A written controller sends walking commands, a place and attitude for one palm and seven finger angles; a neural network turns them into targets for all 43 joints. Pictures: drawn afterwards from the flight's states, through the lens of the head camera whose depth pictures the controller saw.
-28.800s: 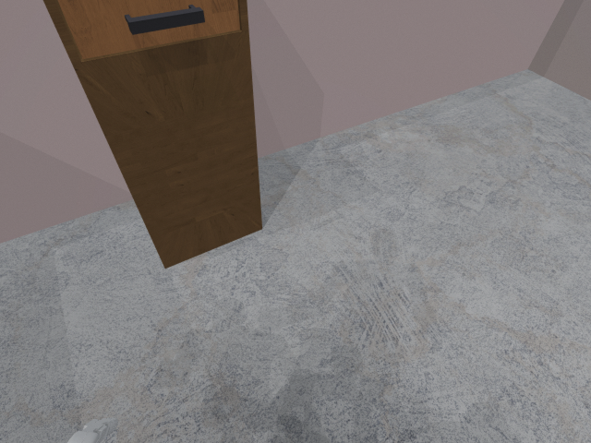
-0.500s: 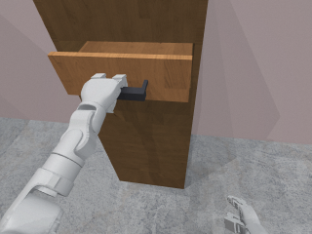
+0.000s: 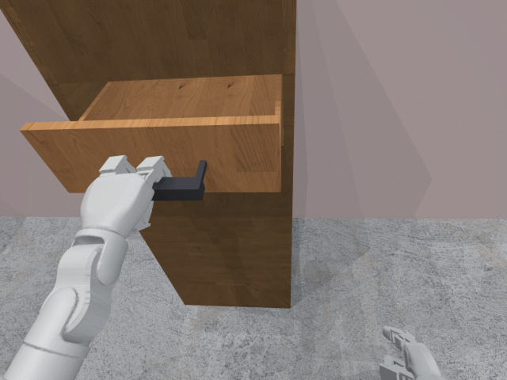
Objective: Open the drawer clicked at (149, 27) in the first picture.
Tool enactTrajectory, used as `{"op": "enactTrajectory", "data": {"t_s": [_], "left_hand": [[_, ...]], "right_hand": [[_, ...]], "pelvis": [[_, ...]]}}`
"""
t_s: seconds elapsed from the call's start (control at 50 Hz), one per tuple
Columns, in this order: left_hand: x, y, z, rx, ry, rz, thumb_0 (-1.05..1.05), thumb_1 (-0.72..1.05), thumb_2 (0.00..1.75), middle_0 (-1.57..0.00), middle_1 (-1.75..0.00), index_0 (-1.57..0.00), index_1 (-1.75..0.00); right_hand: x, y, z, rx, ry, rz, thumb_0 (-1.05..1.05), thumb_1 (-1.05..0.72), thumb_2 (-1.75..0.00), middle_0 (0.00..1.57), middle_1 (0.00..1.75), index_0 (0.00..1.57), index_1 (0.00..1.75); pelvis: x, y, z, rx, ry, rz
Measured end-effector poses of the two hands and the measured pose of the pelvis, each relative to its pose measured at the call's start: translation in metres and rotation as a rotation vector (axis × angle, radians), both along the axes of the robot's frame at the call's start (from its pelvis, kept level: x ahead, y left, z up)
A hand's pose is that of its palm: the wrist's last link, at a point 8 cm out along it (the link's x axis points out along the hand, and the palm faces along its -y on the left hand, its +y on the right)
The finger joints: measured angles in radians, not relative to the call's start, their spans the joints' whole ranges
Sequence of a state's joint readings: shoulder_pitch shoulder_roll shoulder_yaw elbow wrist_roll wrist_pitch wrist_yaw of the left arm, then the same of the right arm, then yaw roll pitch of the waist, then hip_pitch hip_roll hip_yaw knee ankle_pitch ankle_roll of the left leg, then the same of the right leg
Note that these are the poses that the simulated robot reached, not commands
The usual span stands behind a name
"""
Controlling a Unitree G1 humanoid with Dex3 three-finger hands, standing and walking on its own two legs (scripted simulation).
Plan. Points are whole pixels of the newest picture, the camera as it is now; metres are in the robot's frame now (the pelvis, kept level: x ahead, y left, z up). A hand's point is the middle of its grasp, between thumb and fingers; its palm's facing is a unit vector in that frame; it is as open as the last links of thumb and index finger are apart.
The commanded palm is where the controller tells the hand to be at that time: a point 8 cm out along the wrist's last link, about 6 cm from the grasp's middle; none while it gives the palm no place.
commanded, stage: pull the drawer open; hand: left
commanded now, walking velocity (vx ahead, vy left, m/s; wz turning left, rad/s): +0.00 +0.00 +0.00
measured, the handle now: (152, 178) +0.38 +0.18 +0.15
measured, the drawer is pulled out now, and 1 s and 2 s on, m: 0.13 0.23 0.29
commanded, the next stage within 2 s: none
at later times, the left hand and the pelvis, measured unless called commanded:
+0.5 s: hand (138, 220) +0.31 +0.19 +0.13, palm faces +0.06 -0.12 -0.99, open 5.7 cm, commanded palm +0.25 +0.20 +0.18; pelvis -0.02 -0.01 +0.00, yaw +1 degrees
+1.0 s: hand (117, 277) +0.22 +0.19 +0.13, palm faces +0.15 -0.14 -0.98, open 5.8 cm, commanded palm +0.19 +0.20 +0.18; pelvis -0.01 +0.00 +0.00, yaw +2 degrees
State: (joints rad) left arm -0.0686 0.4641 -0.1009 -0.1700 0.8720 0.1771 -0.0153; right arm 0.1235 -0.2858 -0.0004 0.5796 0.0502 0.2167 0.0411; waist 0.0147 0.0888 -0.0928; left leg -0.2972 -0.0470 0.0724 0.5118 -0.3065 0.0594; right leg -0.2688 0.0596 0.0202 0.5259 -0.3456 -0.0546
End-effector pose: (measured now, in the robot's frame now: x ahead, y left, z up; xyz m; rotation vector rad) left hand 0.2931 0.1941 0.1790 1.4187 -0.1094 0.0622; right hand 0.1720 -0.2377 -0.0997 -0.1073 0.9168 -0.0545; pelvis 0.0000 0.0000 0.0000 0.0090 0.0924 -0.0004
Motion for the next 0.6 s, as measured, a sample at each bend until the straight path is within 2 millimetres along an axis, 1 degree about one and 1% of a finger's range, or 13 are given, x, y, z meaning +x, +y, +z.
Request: {"op": "enactTrajectory", "data": {"t_s": [0.04, 0.14, 0.2, 0.26, 0.32, 0.4, 0.5, 0.6], "left_hand": [[-0.006, 0.0, 0.0, 0.007, -0.002, 0.004, 0.03, 0.73, 0.79, -0.21, -1.35, -0.38, -1.32], [-0.005, -0.002, 0.001, 0.044, -0.002, 0.023, 0.01, 0.71, 0.81, -0.26, -1.35, -0.39, -1.33], [-0.004, -0.002, 0.003, 0.053, 0.012, 0.034, 0.01, 0.69, 0.82, -0.29, -1.35, -0.4, -1.33], [-0.003, -0.002, 0.004, 0.058, 0.029, 0.041, 0.01, 0.68, 0.82, -0.31, -1.35, -0.41, -1.34], [-0.003, -0.003, 0.005, 0.061, 0.041, 0.044, 0.01, 0.68, 0.82, -0.32, -1.35, -0.41, -1.34], [-0.003, -0.003, 0.006, 0.054, 0.052, 0.045, 0.01, 0.68, 0.8, -0.31, -1.35, -0.41, -1.34], [-0.007, -0.001, 0.005, 0.027, 0.049, 0.034, 0.02, 0.7, 0.77, -0.26, -1.35, -0.41, -1.34], [-0.023, 0.0, 0.003, 0.008, 0.028, 0.019, 0.03, 0.73, 0.77, -0.22, -1.35, -0.39, -1.32]], "right_hand": [[0.013, 0.005, 0.003, 0.004, -0.03, 0.025, 0.01, -0.91, -0.89, 0.2, 0.3, 0.2, 0.3], [0.04, 0.023, 0.006, 0.001, -0.061, 0.098, 0.01, -0.91, -0.89, 0.2, 0.3, 0.2, 0.3], [0.048, 0.033, 0.01, 0.012, -0.08, 0.124, 0.01, -0.91, -0.89, 0.2, 0.3, 0.2, 0.3], [0.05, 0.041, 0.013, 0.023, -0.094, 0.14, 0.01, -0.91, -0.89, 0.2, 0.3, 0.2, 0.3], [0.045, 0.044, 0.014, 0.027, -0.096, 0.146, 0.01, -0.91, -0.89, 0.2, 0.3, 0.2, 0.3], [0.03, 0.039, 0.012, 0.025, -0.084, 0.13, 0.01, -0.91, -0.89, 0.2, 0.3, 0.2, 0.3], [0.007, 0.02, 0.008, 0.018, -0.061, 0.077, 0.01, -0.91, -0.89, 0.21, 0.3, 0.2, 0.3], [-0.011, -0.002, 0.003, -0.002, -0.031, 0.026, 0.01, -0.91, -0.89, 0.2, 0.3, 0.2, 0.3]], "pelvis": [[0.001, 0.0, 0.0, -0.001, -0.001, 0.007], [-0.004, -0.002, -0.002, -0.001, -0.008, 0.037], [-0.007, -0.005, -0.001, 0.001, -0.012, 0.048], [-0.011, -0.007, -0.001, 0.002, -0.019, 0.052], [-0.015, -0.01, -0.001, 0.004, -0.028, 0.055], [-0.019, -0.013, -0.001, 0.005, -0.036, 0.047], [-0.021, -0.015, 0.0, 0.008, -0.039, 0.021], [-0.017, -0.014, 0.0, 0.009, -0.036, 0.001]]}}
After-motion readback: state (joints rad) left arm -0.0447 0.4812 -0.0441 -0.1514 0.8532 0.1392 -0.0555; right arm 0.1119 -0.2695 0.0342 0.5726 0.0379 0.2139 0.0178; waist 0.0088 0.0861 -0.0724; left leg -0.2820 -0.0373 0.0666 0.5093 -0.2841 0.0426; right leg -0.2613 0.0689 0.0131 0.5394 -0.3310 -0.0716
